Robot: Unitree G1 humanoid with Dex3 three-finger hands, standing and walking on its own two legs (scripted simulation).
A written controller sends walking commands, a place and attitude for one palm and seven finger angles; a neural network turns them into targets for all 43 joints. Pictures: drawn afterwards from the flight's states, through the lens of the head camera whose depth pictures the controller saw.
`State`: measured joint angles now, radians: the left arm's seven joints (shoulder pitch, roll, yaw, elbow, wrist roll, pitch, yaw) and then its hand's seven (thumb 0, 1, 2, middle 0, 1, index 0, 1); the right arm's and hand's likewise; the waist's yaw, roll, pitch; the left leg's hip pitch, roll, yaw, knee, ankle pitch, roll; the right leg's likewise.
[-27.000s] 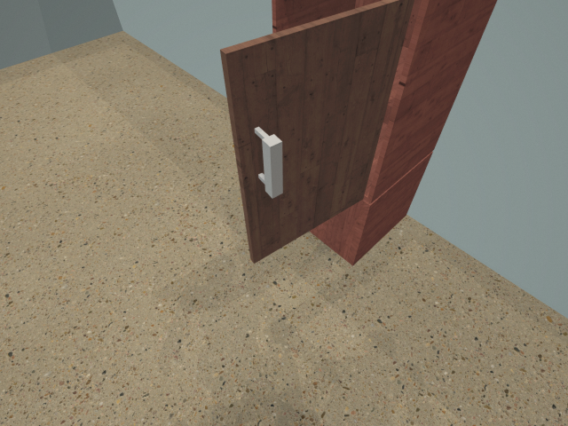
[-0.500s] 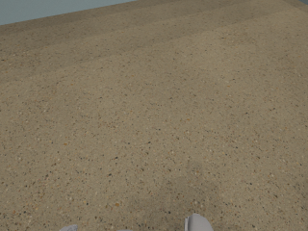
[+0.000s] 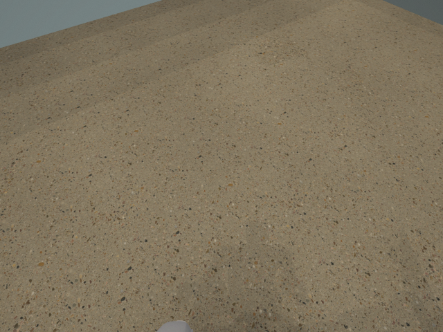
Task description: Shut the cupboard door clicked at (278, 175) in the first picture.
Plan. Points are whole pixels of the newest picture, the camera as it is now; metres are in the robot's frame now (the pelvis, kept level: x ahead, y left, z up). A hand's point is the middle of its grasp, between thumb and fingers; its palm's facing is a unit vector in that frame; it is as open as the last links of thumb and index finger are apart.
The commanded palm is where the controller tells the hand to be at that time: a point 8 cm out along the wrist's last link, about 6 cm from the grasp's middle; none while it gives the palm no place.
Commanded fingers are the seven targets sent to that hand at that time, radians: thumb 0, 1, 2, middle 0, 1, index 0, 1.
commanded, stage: turn to face it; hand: left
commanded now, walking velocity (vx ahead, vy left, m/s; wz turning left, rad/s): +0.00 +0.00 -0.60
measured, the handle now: out of the picture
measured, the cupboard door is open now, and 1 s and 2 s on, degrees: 55 55 55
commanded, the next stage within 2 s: none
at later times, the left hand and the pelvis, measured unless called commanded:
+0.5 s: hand (150, 286) +0.22 +0.17 -0.16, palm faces -0.31 -0.91 -0.27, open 7.4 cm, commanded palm none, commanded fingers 0.00 0.90 0.90 -0.20 -0.30 -0.20 -0.30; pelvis +0.03 +0.01 -0.02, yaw -19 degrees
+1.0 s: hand (170, 254) +0.29 +0.14 -0.17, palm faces -0.57 -0.80 -0.18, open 7.4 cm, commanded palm none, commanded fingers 0.00 0.90 0.90 -0.20 -0.30 -0.20 -0.30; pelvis +0.08 +0.03 +0.00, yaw -37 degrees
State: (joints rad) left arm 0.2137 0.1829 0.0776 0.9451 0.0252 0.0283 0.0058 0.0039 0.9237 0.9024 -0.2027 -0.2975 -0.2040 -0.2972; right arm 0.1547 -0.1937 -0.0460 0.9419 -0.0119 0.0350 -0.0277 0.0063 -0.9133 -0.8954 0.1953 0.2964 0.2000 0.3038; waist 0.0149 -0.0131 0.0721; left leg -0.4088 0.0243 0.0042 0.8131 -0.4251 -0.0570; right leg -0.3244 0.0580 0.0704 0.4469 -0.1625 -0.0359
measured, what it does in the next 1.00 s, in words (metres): steps on the spot, turning right: left foot, then right foot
